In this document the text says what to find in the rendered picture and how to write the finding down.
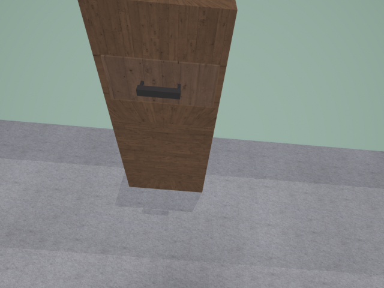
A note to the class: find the handle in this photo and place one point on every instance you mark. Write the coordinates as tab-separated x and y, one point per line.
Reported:
159	92

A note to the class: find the drawer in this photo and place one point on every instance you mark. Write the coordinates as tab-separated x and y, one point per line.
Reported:
124	74

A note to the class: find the cabinet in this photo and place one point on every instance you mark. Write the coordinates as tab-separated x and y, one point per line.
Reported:
162	145

